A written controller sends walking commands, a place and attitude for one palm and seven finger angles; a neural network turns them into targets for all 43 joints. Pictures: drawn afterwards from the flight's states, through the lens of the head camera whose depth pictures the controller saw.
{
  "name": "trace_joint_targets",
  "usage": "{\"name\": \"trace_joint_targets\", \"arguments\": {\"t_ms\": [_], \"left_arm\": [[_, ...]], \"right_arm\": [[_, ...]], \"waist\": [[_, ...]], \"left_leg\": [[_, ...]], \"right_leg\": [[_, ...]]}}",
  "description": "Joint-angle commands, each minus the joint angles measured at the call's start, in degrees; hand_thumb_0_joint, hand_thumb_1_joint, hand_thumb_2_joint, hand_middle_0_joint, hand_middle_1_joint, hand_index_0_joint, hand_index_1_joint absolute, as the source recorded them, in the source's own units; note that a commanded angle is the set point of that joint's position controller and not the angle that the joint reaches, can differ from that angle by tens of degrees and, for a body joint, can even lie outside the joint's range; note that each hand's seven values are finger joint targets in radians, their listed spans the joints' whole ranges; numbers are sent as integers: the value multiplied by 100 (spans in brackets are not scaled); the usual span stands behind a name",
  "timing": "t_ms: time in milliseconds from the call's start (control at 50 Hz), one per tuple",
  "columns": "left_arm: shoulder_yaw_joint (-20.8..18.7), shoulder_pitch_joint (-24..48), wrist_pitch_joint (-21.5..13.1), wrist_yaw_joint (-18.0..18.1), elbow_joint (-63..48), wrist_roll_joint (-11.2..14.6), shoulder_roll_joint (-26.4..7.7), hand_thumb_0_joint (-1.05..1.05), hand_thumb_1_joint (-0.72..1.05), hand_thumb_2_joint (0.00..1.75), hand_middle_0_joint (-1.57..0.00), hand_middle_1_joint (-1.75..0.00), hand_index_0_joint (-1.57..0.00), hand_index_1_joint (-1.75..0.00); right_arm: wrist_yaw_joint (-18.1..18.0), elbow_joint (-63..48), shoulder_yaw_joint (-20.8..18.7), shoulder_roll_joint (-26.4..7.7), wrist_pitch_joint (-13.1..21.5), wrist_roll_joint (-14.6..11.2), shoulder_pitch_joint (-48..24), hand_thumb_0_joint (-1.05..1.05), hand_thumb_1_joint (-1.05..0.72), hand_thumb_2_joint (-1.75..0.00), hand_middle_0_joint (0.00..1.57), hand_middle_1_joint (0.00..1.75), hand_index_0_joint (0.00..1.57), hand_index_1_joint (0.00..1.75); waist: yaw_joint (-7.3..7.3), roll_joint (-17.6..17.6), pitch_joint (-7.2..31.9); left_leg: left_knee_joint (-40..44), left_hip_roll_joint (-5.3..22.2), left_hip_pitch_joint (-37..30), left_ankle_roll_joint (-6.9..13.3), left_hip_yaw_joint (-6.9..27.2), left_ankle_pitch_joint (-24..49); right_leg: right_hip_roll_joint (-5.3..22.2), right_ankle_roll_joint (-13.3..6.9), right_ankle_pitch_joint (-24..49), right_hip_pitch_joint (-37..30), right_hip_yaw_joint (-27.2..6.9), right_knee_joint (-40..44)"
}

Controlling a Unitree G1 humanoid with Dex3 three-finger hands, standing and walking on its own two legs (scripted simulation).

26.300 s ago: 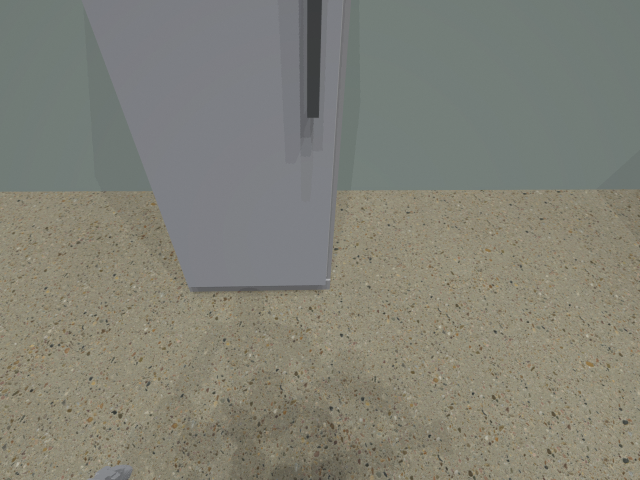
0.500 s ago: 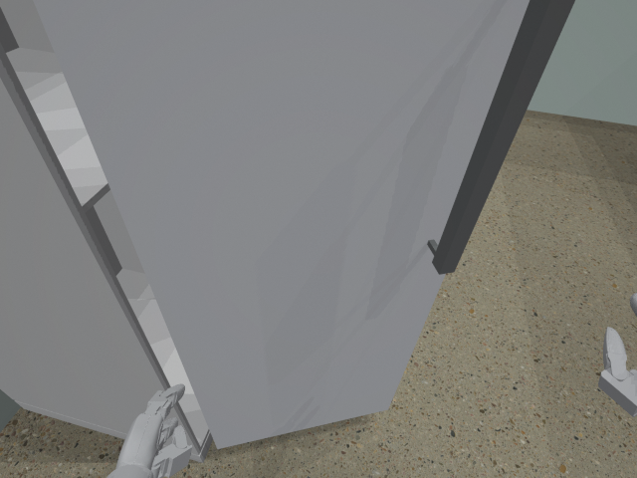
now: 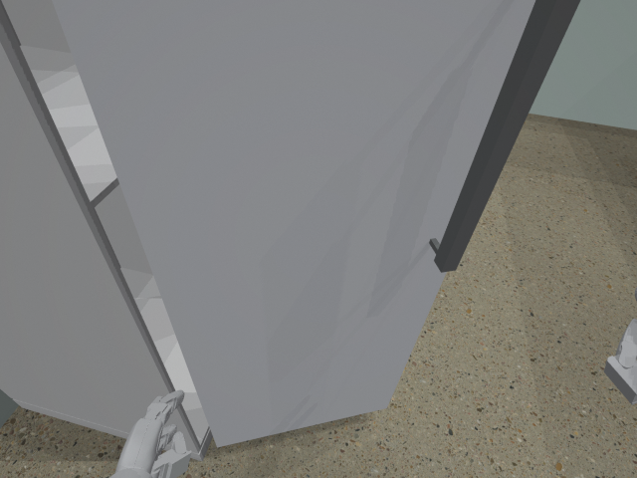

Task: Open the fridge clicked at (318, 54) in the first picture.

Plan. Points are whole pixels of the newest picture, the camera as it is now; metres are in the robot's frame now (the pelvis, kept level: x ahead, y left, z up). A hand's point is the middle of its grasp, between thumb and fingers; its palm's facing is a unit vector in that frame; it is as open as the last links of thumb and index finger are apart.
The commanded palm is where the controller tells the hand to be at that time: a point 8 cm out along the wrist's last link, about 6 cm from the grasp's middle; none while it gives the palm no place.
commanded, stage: step back with the hand held close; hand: right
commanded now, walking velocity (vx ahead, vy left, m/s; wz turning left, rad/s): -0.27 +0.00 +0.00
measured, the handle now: (482, 146) +0.45 -0.21 +0.23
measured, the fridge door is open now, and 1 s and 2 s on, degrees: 63 63 63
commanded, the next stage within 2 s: stop stepping back and stand still in 1.12 s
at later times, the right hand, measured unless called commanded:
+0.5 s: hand out of the picture +0.14 -0.31 +0.15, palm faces +0.41 +0.79 -0.46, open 7.4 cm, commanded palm +0.08 -0.35 +0.17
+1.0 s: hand out of the picture +0.01 -0.34 +0.16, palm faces +0.55 +0.72 -0.42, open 7.4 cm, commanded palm -0.06 -0.37 +0.17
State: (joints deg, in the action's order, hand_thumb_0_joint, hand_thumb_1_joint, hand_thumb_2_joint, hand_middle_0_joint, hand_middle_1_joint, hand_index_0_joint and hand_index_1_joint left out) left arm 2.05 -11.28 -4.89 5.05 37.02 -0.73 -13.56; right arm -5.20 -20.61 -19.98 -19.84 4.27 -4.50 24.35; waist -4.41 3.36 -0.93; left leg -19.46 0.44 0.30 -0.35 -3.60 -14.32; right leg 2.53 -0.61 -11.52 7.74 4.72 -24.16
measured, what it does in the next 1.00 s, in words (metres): shifts its weight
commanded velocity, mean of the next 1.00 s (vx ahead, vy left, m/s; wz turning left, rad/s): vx -0.31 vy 0.00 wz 0.04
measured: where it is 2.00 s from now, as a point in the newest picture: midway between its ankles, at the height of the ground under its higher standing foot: outside the picture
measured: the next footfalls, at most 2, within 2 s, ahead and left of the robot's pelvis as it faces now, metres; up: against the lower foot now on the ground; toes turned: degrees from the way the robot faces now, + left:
right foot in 1.18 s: -0.06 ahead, -0.16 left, +0.00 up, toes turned -9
left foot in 1.48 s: -0.39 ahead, +0.00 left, +0.00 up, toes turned +9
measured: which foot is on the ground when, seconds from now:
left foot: down 0.00-1.00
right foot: down 0.00-1.00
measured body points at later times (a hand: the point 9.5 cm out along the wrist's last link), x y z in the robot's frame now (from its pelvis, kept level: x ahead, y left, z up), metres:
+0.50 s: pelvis -0.06 -0.05 -0.02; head -0.05 -0.06 +0.43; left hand +0.11 +0.20 -0.08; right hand +0.12 -0.35 +0.17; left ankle -0.04 +0.12 -0.74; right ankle +0.02 -0.11 -0.74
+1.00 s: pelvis -0.16 -0.05 -0.03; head -0.15 -0.08 +0.42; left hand +0.06 +0.16 -0.08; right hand -0.02 -0.38 +0.19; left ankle -0.06 +0.10 -0.74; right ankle +0.02 -0.12 -0.74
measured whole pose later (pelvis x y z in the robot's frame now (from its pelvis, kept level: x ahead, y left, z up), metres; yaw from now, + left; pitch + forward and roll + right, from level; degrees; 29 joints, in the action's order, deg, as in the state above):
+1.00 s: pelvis -0.16 -0.05 -0.03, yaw -8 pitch -2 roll +4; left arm -1.0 -10.1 -7.2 4.6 32.7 -0.6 -12.2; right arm -6.4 -29.1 -26.0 -24.7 16.5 -1.8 24.4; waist -0.8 0.9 -3.7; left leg -37.5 -4.2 21.0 0.9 6.3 -19.1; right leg 1.3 -6.0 -6.7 29.9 7.0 -33.0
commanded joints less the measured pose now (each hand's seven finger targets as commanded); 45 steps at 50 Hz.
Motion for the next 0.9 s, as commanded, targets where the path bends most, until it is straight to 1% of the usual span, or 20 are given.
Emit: {"name": "trace_joint_targets", "arguments": {"t_ms": [0, 40, 80, 140, 200, 260, 300, 400, 440, 480, 520, 560, 580, 620, 680, 700, 760, 820, 860, 880], "left_arm": [[-280, 855, -26, 26, -1003, 11, -558, 0, 90, 90, -20, -30, -20, -30], [-350, 785, 102, 13, -1179, 44, -580, 0, 90, 90, -20, -30, -20, -30], [-380, 784, 196, 42, -1292, 51, -606, 0, 90, 90, -20, -30, -20, -30], [-405, 768, 326, 61, -1449, 84, -588, 0, 90, 90, -20, -30, -20, -30], [-419, 734, 367, 92, -1544, 99, -601, 0, 90, 90, -20, -30, -20, -30], [-445, 653, 344, 87, -1595, 115, -648, 0, 90, 90, -20, -30, -20, -30], [-447, 649, 293, 89, -1604, 117, -681, 0, 90, 90, -20, -30, -20, -30], [-471, 641, 54, 91, -1599, 132, -799, 0, 90, 90, -20, -30, -20, -30], [-491, 572, -42, 77, -1557, 139, -798, 0, 90, 90, -20, -30, -20, -30], [-529, 495, -143, 63, -1528, 135, -796, 0, 90, 90, -20, -30, -20, -30], [-519, 423, -237, 53, -1464, 109, -766, 0, 90, 90, -20, -30, -20, -30], [-524, 413, -346, 63, -1385, 76, -773, 0, 90, 90, -20, -30, -20, -30], [-531, 422, -397, 89, -1347, 52, -778, 0, 90, 90, -20, -30, -20, -30], [-515, 365, -453, 80, -1268, 60, -717, 0, 90, 90, -20, -30, -20, -30], [-549, 370, -504, 90, -1190, 32, -729, 0, 90, 90, -20, -30, -20, -30], [-530, 362, -505, 77, -1185, 46, -691, 0, 90, 90, -20, -30, -20, -30], [-548, 394, -494, 53, -1152, 32, -689, 0, 90, 90, -20, -30, -20, -30], [-567, 410, -513, 50, -1164, 41, -701, 0, 90, 90, -20, -30, -20, -30], [-598, 484, -526, 44, -1206, 30, -760, 0, 90, 90, -20, -30, -20, -30], [-610, 526, -528, 56, -1229, 30, -752, 0, 90, 90, -20, -30, -20, -30]], "right_arm": [[-87, -1044, -681, -1238, 631, 95, -505, 0, -90, -90, 20, 30, 20, 30], [-92, -1203, -660, -1176, 650, 86, -150, 0, -90, -90, 20, 30, 20, 30], [-126, -1419, -820, -1327, 681, 68, 92, 0, -90, -90, 20, 30, 20, 30], [-166, -1609, -991, -1460, 693, 24, 353, 0, -90, -90, 20, 30, 20, 30], [-218, -1787, -1121, -1578, 740, -7, 461, 0, -90, -90, 20, 30, 20, 30], [-241, -1866, -1138, -1542, 809, -16, 546, 0, -90, -90, 20, 30, 20, 30], [-251, -1835, -1126, -1501, 851, -19, 578, 0, -90, -90, 20, 30, 20, 30], [-289, -1797, -1156, -1365, 1049, 139, 355, 0, -90, -90, 20, 30, 20, 30], [-295, -1706, -1192, -1330, 1105, 179, 345, 0, -90, -90, 20, 30, 20, 30], [-308, -1892, -1303, -1467, 1214, 188, 328, 0, -90, -90, 20, 30, 20, 30], [-293, -2094, -1155, -1350, 1299, 190, 182, 0, -90, -90, 20, 30, 20, 30], [-307, -2200, -1102, -1305, 1368, 225, 12, 0, -90, -90, 20, 30, 20, 30], [-325, -2201, -1204, -1418, 1391, 236, -34, 0, -90, -90, 20, 30, 20, 30], [-333, -2019, -1101, -1292, 1414, 228, -6, 0, -90, -90, 20, 30, 20, 30], [-336, -1816, -1214, -1380, 1463, 245, -2, 0, -90, -90, 20, 30, 20, 30], [-319, -1821, -1098, -1271, 1476, 234, -50, 0, -90, -90, 20, 30, 20, 30], [-298, -1755, -1086, -1300, 1530, 241, -146, 0, -90, -90, 20, 30, 20, 30], [-284, -1879, -1098, -1311, 1590, 256, -213, 0, -90, -90, 20, 30, 20, 30], [-263, -1928, -1207, -1350, 1623, 281, -259, 0, -90, -90, 20, 30, 20, 30], [-266, -1942, -1317, -1442, 1621, 278, -240, 0, -90, -90, 20, 30, 20, 30]], "waist": [[237, -669, 133], [235, -410, 667], [221, -236, 959], [245, -323, 1089], [259, -149, 1082], [275, 21, 1050], [285, 69, 922], [289, 706, 494], [273, 596, 457], [300, 384, 546], [354, 155, 528], [368, 355, 490], [353, 350, 536], [364, 174, 559], [358, 134, 560], [376, 104, 516], [384, -33, 443], [380, 63, 617], [343, 546, 679], [296, 664, 781]], "left_leg": [[518, 534, 1395, -45, 641, 1967], [186, 551, 1161, -91, 582, 2405], [-33, 486, 1050, -130, 474, 2665], [-246, 370, 1049, -113, 466, 2595], [-401, 276, 1041, -97, 443, 2340], [-547, 162, 985, -97, 423, 1849], [-599, 100, 960, -95, 417, 1399], [-1426, -147, 165, -100, 353, 393], [-1586, -161, 97, -78, 385, 142], [-1296, -131, 443, 5, 569, -16], [-1030, -69, 931, 77, 710, -489], [-975, -115, 1186, 108, 731, -836], [-953, -151, 1181, 105, 766, -741], [-884, -147, 1375, 142, 894, -588], [-776, -182, 1460, 177, 1098, -715], [-745, -160, 1603, 205, 1141, -671], [-609, -91, 1916, 252, 1413, -871], [-919, -212, 1789, 207, 1323, -465], [-1610, -432, 1326, 142, 1088, -664], [-1966, -522, 1040, 117, 915, -483]], "right_leg": [[-40, -229, 575, -188, -167, -268], [23, -225, 997, -274, -113, -270], [85, -232, 1540, -345, -116, -244], [187, -239, 1910, -261, -192, -224], [257, -243, 1910, -86, -278, -132], [350, -270, 1486, 227, -398, 39], [422, -307, 892, 526, -513, 217], [789, -574, -2247, 2458, -1118, 1086], [847, -608, -2727, 2854, -1211, 1071], [699, -541, -2603, 2589, -1211, 801], [571, -442, -2652, 2284, -1169, 630], [573, -407, -2790, 2149, -1226, 680], [588, -417, -2691, 2071, -1292, 699], [535, -375, -2456, 1833, -1274, 585], [503, -372, -2522, 1803, -1291, 538], [477, -343, -2433, 1700, -1251, 483], [427, -336, -2462, 1681, -1165, 275], [560, -366, -2393, 1637, -1267, 449], [871, -471, -3092, 2236, -1492, 921], [1042, -513, -3050, 2415, -1606, 1105]]}}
